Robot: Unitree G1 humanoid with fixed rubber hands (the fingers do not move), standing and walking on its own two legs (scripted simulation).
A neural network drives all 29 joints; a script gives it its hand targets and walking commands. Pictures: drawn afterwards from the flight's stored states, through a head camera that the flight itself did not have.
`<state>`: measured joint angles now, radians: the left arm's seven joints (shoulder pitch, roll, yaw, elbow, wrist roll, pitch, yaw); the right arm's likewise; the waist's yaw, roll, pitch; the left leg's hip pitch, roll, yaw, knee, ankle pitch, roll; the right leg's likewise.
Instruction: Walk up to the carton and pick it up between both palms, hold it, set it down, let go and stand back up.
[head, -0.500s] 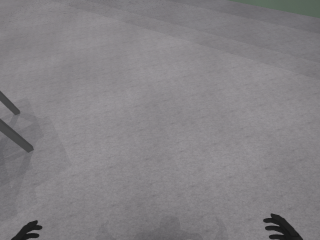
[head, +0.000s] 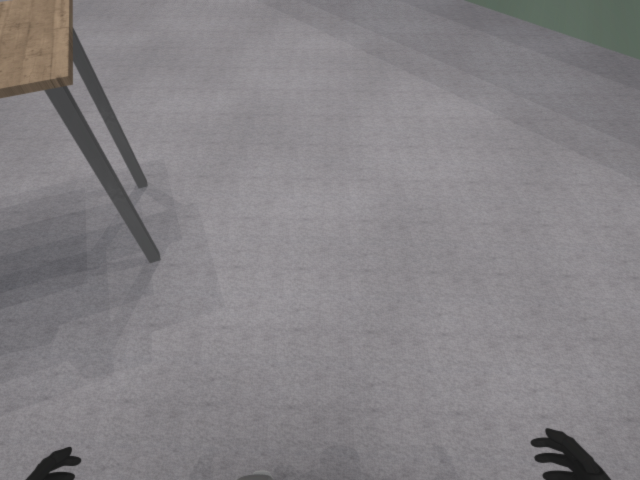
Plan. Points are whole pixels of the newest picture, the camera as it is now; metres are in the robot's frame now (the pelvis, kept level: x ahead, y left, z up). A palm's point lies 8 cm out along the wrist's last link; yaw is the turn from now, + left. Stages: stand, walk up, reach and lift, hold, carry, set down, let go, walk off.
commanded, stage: walk up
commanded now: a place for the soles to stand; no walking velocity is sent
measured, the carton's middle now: out of the picture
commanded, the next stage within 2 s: none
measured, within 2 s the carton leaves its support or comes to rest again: neither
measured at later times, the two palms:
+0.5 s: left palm out of the picture +0.04 +0.46 -0.02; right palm (463, 413) +0.23 -0.19 -0.08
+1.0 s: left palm out of the picture +0.04 +0.58 -0.05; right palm (352, 382) +0.27 -0.04 -0.09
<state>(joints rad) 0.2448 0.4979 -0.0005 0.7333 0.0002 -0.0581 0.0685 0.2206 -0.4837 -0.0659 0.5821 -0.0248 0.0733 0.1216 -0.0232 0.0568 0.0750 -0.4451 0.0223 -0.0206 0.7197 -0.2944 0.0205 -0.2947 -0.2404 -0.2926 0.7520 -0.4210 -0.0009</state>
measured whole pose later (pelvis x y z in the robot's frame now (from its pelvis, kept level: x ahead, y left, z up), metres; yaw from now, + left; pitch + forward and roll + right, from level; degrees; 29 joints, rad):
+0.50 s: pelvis +0.04 +0.10 +0.01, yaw +8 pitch +0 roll +3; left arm 0.32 0.50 0.00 0.84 0.00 -0.10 0.08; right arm 0.22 -0.48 -0.07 0.58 -0.03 0.07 0.12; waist 0.01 0.08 0.07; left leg -0.49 -0.04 -0.02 1.02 -0.31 0.04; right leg -0.28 -0.16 -0.20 0.67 -0.38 -0.01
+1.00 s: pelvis +0.06 +0.23 +0.00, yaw +16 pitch +0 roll +0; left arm 0.32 0.50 0.00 0.82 0.00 -0.10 0.07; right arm 0.21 -0.47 -0.07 0.60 -0.03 0.05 0.11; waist -0.04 0.07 0.08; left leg -0.42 -0.11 -0.02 0.74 -0.32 0.07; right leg -0.39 -0.07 -0.14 0.72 -0.30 -0.03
